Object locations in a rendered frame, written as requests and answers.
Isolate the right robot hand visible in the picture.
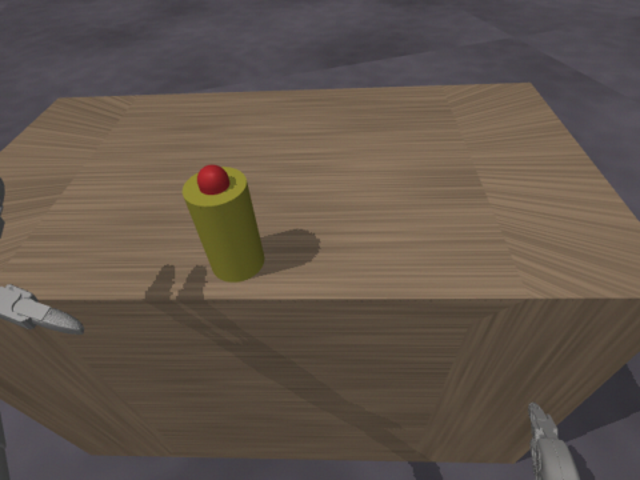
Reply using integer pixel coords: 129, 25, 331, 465
528, 402, 580, 480

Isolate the bottle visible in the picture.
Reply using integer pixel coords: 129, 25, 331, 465
182, 165, 265, 282

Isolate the left robot hand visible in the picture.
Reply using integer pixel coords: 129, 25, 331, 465
0, 177, 84, 335

